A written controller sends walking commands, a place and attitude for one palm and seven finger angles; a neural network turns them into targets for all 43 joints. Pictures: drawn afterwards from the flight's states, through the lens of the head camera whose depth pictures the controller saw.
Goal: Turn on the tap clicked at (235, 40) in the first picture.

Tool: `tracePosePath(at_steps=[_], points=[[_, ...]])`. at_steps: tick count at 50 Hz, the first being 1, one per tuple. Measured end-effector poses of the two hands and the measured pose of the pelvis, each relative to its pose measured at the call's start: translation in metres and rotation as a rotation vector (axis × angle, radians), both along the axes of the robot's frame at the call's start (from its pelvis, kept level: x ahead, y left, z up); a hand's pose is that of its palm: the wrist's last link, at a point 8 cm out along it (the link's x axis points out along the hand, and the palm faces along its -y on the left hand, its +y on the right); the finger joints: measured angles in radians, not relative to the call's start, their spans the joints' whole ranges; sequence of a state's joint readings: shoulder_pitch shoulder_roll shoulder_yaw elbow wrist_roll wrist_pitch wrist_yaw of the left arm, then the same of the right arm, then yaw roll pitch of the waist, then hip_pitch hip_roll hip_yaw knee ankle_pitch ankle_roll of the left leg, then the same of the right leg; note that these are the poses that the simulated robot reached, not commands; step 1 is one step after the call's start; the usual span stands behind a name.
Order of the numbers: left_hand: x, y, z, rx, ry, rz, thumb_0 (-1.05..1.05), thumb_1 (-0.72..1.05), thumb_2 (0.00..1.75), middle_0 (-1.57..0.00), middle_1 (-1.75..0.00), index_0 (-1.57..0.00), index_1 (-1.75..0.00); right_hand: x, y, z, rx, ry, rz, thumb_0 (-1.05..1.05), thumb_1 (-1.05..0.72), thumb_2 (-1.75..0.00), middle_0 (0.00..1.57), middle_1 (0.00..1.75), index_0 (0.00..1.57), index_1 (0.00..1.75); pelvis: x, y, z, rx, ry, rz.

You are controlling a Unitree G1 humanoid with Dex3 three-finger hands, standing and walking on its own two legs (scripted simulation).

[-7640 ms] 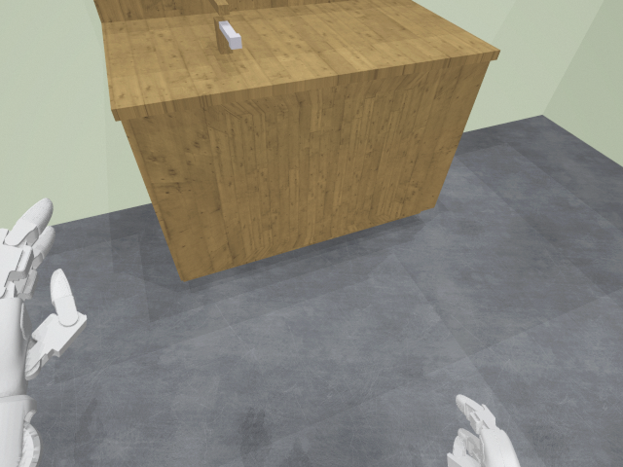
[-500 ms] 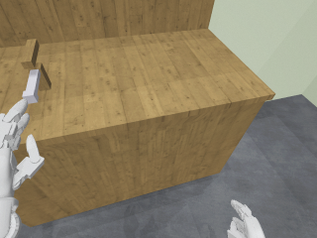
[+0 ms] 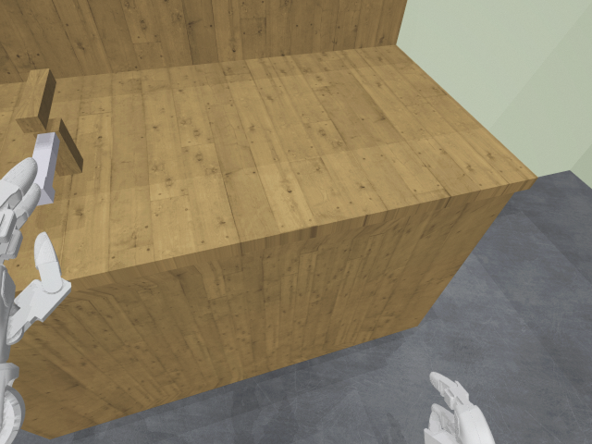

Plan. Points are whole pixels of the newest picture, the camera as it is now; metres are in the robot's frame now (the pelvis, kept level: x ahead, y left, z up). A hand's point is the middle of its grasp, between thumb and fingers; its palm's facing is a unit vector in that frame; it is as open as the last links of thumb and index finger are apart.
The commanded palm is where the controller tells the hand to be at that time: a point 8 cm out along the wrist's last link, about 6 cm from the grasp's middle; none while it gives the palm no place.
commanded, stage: shuffle to correct the standing spot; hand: left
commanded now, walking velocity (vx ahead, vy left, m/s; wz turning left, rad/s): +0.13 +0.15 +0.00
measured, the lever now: (37, 191) +0.39 +0.38 +0.11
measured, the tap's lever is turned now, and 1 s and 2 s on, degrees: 0 0 0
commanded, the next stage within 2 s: come to a stop and stand still in 0.08 s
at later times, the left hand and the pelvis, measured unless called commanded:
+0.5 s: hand (46, 243) +0.26 +0.26 +0.19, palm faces +0.36 -0.81 -0.46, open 7.4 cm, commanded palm +0.21 +0.31 +0.19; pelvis +0.04 +0.03 +0.01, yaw -1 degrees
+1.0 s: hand (29, 232) +0.27 +0.29 +0.19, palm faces +0.39 -0.81 -0.44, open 7.4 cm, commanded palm +0.22 +0.32 +0.19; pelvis +0.06 +0.04 +0.02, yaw -1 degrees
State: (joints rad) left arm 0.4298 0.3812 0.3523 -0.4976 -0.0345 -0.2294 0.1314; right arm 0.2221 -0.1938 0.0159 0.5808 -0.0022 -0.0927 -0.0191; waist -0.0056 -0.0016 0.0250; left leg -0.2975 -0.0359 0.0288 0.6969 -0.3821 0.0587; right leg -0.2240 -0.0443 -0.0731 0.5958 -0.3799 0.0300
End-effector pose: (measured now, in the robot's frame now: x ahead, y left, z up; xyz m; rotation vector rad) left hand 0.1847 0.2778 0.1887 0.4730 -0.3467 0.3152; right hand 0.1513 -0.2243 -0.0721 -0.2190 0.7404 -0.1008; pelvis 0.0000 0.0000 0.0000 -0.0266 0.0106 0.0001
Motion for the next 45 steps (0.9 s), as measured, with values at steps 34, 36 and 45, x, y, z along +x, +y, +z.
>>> tracePosePath(at_steps=[34, 36, 45], points=[[0.056, 0.041, -0.014, -0.103, 0.102, 0.092, 0.01, 0.89, 0.90, -0.21, -0.31, -0.21, -0.30, 0.049, 0.023, 0.003, -0.033, 0.048, -0.015, 0.02, -0.91, -0.90, 0.20, 0.30, 0.20, 0.30, 0.060, 0.034, 0.013, 0.019, -0.011, -0.022], [0.062, 0.039, -0.013, -0.114, 0.091, 0.074, 0.01, 0.89, 0.90, -0.21, -0.31, -0.21, -0.30, 0.054, 0.019, 0.011, -0.055, 0.031, -0.026, 0.02, -0.91, -0.90, 0.20, 0.30, 0.20, 0.30, 0.062, 0.035, 0.014, 0.021, -0.016, -0.024], [0.060, 0.033, 0.017, -0.015, 0.007, -0.025, 0.01, 0.89, 0.90, -0.21, -0.31, -0.21, -0.30, 0.077, 0.027, 0.034, -0.043, -0.098, -0.041, 0.02, -0.91, -0.90, 0.20, 0.30, 0.20, 0.30, 0.061, 0.039, 0.016, 0.013, -0.011, -0.026]])
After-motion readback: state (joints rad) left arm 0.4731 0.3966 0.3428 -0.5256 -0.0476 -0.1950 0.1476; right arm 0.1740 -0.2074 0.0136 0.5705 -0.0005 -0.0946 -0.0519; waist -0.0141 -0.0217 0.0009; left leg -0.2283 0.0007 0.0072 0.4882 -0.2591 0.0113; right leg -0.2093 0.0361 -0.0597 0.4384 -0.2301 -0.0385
